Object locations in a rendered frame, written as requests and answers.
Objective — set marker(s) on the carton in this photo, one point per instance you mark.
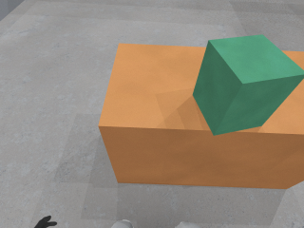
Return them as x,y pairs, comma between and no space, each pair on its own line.
242,81

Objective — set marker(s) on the left robot hand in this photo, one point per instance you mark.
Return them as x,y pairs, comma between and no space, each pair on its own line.
43,223

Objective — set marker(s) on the pedestal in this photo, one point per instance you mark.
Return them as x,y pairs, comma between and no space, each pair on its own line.
154,132

